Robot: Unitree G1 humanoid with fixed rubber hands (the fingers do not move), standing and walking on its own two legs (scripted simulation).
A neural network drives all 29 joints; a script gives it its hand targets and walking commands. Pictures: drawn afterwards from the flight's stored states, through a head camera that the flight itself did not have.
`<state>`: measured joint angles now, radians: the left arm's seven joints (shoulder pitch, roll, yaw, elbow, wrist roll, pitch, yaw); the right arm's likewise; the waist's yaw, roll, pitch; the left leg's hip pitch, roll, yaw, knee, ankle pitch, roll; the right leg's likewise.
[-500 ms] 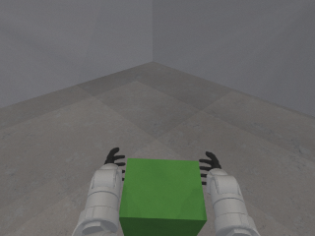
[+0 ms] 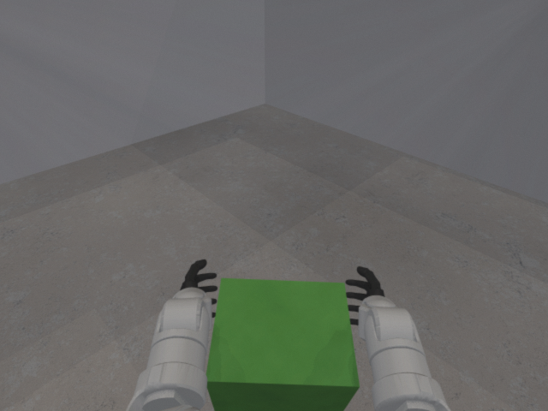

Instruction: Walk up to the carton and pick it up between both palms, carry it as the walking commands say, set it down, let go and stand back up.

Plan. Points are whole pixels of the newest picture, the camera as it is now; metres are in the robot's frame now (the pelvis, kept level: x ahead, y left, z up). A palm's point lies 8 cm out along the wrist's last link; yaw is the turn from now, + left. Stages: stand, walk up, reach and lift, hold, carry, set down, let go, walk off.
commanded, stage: hold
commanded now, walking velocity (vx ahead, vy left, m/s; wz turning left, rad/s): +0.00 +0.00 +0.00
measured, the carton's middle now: (279, 351) +0.29 -0.01 -0.06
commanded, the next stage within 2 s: carry in 0.18 s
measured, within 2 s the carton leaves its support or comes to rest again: neither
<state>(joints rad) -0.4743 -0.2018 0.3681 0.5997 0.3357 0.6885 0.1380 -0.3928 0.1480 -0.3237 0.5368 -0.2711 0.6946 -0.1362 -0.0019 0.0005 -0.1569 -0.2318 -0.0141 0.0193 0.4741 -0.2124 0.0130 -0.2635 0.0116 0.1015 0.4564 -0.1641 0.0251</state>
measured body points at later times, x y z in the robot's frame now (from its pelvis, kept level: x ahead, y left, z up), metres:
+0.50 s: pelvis +0.03 -0.03 +0.00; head +0.00 -0.04 +0.45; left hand +0.36 +0.11 +0.10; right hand +0.35 -0.19 +0.08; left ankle +0.02 +0.10 -0.71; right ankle +0.03 -0.12 -0.74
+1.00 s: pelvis +0.22 -0.06 +0.00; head +0.23 -0.07 +0.45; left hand +0.53 +0.09 +0.10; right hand +0.52 -0.20 +0.08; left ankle +0.14 +0.08 -0.72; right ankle +0.18 -0.14 -0.74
